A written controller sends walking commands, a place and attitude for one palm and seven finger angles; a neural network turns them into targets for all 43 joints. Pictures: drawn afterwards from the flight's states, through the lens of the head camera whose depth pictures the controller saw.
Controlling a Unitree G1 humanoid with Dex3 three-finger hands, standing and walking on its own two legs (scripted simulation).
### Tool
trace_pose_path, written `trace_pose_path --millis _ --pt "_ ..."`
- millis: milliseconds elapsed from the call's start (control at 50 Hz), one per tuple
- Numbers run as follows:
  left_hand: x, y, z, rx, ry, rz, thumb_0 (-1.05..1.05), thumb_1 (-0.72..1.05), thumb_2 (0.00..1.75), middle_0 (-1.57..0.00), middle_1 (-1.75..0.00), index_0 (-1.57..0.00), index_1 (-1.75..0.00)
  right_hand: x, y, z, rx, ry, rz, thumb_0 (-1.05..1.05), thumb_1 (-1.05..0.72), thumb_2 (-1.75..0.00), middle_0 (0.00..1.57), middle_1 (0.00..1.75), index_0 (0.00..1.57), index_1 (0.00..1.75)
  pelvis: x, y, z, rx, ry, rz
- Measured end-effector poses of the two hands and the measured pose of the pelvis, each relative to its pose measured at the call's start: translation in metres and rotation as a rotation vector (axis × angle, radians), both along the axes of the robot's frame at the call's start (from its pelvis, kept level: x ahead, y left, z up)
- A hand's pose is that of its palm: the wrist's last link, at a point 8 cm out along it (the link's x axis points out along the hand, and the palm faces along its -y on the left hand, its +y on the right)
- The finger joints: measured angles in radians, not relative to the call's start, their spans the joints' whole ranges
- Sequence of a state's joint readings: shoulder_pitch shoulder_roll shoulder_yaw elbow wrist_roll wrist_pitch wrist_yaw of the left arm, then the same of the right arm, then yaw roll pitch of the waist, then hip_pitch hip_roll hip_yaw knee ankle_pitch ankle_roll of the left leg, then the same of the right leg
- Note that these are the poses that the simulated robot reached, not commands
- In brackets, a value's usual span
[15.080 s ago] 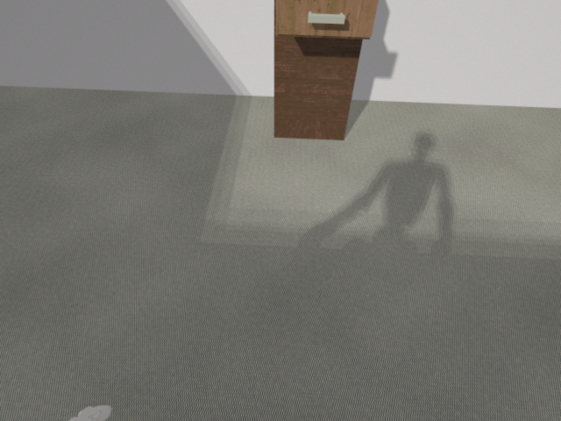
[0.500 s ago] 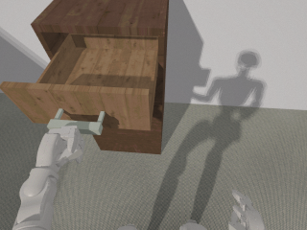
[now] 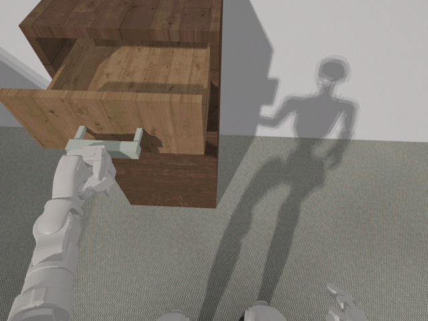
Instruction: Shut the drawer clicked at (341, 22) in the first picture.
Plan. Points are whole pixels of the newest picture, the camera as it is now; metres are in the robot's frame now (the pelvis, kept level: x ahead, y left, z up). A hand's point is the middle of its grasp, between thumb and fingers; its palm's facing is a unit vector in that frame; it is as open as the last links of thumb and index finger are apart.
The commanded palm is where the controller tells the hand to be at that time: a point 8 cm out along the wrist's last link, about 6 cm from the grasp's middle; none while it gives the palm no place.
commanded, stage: push the drawer shut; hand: left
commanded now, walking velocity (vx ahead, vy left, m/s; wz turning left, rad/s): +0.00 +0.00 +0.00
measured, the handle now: (107, 140) +0.44 +0.23 +0.06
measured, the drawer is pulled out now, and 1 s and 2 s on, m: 0.18 0.06 0.00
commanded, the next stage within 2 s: pull the fist back off the drawer in 1.76 s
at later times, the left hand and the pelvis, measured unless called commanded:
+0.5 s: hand (116, 152) +0.41 +0.20 +0.06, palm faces -0.01 -1.00 -0.04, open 3.2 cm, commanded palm +0.40 +0.25 +0.06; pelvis +0.00 +0.00 +0.00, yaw +0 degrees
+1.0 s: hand (126, 126) +0.48 +0.20 +0.06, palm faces -0.01 -1.00 -0.03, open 3.3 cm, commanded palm +0.47 +0.24 +0.06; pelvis +0.00 +0.00 -0.01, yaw -1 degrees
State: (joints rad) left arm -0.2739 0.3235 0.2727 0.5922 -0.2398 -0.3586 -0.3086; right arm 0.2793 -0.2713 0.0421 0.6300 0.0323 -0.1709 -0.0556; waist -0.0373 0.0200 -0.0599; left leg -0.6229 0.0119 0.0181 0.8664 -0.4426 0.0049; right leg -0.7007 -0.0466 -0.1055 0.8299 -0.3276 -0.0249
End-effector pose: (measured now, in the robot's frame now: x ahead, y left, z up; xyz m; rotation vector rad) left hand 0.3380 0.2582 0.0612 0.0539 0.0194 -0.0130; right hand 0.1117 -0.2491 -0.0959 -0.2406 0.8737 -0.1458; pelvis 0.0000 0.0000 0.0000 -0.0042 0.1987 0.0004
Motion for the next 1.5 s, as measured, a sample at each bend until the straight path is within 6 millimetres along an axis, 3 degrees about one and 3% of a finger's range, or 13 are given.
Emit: trace_pose_path --millis 520,1080,1500 --pt "0.055 -0.002 0.001 -0.016 0.0 0.001 0.03 0.81 0.94 -1.4 -1.6 -1.4 -1.6 -0.032 -0.001 -0.012 -0.008 0.155 -0.037 0.01 -0.9 -0.9 0.2 0.3 0.2 0.3 -0.001 0.003 -0.003 -0.004 0.04 -0.002" --pt "0.129 -0.009 0.002 -0.022 0.012 0.001 0.04 0.85 0.96 -1.4 -1.6 -1.4 -1.6 -0.106 -0.008 -0.021 -0.031 0.382 -0.136 0.01 -0.9 -0.9 0.2 0.3 0.2 0.3 -0.004 0.005 -0.014 -0.015 0.131 -0.021" --pt "0.176 -0.009 0.003 -0.025 0.02 0.008 0.05 0.83 0.95 -1.4 -1.6 -1.4 -1.6 -0.129 0.004 -0.016 -0.04 0.495 -0.178 0.01 -0.9 -0.9 0.2 0.3 0.21 0.3 0.005 0.014 -0.017 -0.033 0.184 -0.026"
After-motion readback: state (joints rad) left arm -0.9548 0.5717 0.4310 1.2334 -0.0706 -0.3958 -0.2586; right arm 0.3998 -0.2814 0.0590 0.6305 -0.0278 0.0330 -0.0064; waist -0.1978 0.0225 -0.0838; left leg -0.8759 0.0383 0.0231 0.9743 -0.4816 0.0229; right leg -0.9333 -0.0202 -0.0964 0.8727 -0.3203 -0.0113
